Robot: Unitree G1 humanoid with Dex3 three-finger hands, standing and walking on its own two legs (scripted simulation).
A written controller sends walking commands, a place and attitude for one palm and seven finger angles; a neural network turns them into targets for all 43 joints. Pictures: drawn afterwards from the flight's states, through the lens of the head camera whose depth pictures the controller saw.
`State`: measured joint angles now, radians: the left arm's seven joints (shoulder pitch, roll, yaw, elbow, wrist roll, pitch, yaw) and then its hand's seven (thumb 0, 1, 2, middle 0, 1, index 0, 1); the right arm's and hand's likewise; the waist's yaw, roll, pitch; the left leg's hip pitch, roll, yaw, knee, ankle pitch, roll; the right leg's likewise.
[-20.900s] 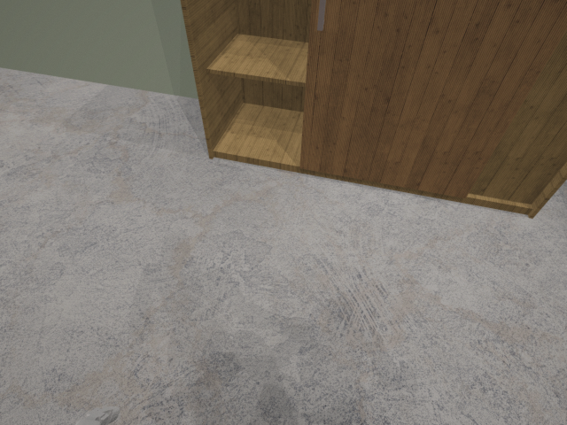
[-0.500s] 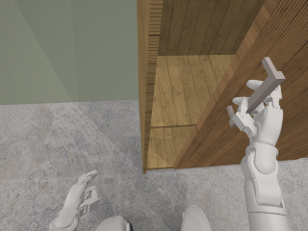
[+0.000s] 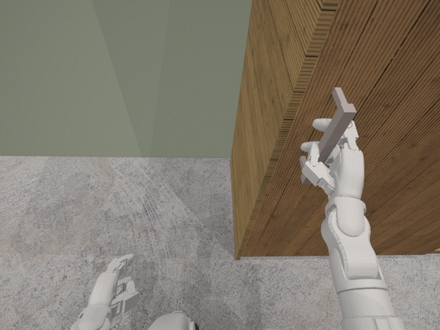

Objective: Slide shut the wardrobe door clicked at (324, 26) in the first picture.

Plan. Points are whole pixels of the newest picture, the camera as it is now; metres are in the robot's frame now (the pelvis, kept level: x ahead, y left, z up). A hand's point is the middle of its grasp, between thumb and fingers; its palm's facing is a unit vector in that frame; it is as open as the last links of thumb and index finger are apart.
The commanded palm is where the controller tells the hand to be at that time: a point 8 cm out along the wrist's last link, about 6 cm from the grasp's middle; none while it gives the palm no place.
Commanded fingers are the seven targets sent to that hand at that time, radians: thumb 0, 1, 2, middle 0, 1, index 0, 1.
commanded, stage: step sideways, sliding the door along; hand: right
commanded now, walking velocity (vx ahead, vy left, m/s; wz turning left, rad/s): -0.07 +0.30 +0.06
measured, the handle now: (320, 141) +0.41 -0.17 +0.11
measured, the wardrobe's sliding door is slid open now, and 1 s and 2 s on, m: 0.00 0.00 0.00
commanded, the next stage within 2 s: stop walking and hold the door there in 0.16 s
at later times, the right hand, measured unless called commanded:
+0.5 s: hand (309, 162) +0.36 -0.14 +0.11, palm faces +0.32 +0.93 -0.20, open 5.9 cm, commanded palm +0.33 -0.16 +0.11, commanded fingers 0.00 -0.90 -0.90 0.45 1.40 0.45 1.40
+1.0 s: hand (313, 164) +0.36 -0.14 +0.11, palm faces +0.18 +0.97 -0.17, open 5.7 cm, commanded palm +0.33 -0.16 +0.11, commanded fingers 0.00 -0.90 -0.90 0.45 1.40 0.45 1.40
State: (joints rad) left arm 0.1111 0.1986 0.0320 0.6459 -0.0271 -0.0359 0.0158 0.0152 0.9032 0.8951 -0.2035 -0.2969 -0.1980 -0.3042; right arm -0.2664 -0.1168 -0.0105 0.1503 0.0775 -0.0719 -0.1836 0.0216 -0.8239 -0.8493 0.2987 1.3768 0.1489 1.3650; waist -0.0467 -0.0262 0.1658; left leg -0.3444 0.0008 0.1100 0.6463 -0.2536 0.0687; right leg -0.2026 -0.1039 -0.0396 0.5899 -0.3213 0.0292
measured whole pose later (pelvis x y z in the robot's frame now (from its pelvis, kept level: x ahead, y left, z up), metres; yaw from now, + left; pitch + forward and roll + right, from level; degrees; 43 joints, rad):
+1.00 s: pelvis -0.01 +0.01 +0.02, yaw +5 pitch -2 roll +0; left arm 0.25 0.19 -0.02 0.70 -0.03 0.00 0.08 0.02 0.90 0.89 -0.21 -0.30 -0.20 -0.30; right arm -0.25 -0.21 -0.09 0.38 0.06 -0.11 -0.18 -0.01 -0.75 -0.80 0.35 1.36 0.32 1.40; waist -0.01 -0.03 0.04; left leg -0.25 0.05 -0.03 0.47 -0.19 -0.04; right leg -0.16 -0.04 -0.17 0.47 -0.28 -0.02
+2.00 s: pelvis -0.01 +0.05 +0.01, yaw +0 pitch +3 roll +0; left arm 0.27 0.27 0.01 0.71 -0.04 -0.16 0.05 0.02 0.90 0.90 -0.20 -0.30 -0.20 -0.30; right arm -0.41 -0.29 -0.19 0.58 0.09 -0.19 -0.02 -0.01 0.51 -0.22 0.32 1.24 0.31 1.24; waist 0.01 -0.01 -0.02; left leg -0.39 0.02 0.06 0.58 -0.25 0.02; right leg -0.34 -0.07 -0.04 0.57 -0.29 0.02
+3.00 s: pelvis -0.01 +0.02 +0.00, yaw +0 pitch +3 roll +1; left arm 0.30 0.25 -0.02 0.63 -0.04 -0.13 0.06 0.02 0.90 0.89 -0.21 -0.30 -0.20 -0.30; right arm -0.11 -0.34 -0.32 0.31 0.17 -0.15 0.13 -0.01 0.55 -0.20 0.26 1.15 0.25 1.15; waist -0.02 -0.02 -0.07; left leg -0.40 0.05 0.04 0.63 -0.28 -0.02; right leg -0.37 -0.04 -0.05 0.66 -0.35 0.00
